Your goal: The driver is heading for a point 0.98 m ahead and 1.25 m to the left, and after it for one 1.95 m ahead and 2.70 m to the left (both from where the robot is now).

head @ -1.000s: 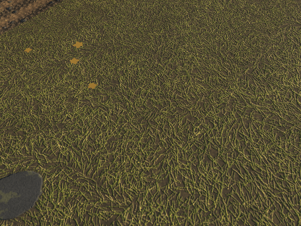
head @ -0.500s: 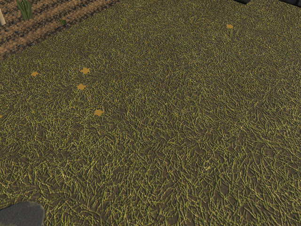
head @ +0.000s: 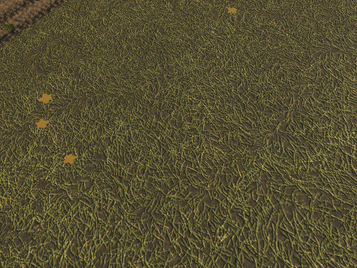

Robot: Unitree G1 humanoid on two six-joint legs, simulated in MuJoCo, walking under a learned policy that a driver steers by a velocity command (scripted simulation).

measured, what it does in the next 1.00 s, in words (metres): walks ahead, turning left: left foot, then right foot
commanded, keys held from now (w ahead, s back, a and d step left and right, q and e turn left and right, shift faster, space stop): q+shift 0.96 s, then w+q+shift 0.04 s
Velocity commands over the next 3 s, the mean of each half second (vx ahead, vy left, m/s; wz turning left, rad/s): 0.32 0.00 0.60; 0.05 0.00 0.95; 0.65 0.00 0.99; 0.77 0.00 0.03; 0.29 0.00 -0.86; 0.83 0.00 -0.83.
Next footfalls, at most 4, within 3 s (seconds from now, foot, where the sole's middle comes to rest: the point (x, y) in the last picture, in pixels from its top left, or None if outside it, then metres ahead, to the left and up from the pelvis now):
0.26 left None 0.34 0.04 -0.75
0.46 right None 0.37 -0.13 -0.75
0.88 left None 0.19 0.06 -0.75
1.28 right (159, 258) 0.53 0.09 -0.92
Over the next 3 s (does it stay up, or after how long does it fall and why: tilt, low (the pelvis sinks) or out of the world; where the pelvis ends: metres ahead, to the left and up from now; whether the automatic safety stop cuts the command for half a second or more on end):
stays up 0.75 0.96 -0.34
